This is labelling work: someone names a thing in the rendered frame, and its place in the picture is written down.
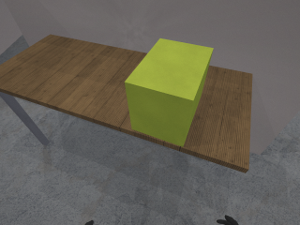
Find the right robot hand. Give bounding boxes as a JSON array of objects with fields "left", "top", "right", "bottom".
[{"left": 217, "top": 215, "right": 239, "bottom": 225}]

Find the table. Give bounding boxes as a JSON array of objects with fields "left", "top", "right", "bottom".
[{"left": 0, "top": 34, "right": 253, "bottom": 173}]

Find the carton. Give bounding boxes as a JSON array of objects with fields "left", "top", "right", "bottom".
[{"left": 125, "top": 38, "right": 214, "bottom": 147}]

